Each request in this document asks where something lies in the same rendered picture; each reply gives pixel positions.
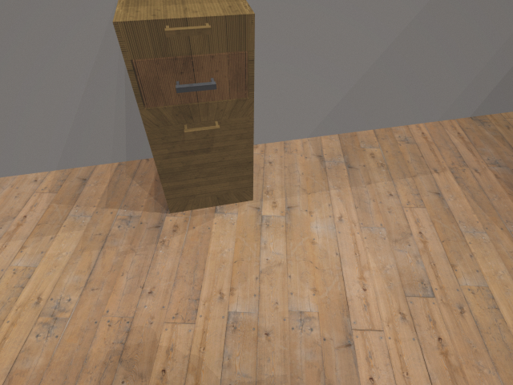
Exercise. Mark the drawer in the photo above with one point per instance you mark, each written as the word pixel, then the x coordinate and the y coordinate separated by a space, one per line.
pixel 157 77

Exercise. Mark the cabinet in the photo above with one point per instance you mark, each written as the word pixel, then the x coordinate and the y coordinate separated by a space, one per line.
pixel 205 170

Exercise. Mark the handle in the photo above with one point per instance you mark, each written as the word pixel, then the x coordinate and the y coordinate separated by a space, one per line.
pixel 195 86
pixel 200 131
pixel 187 31

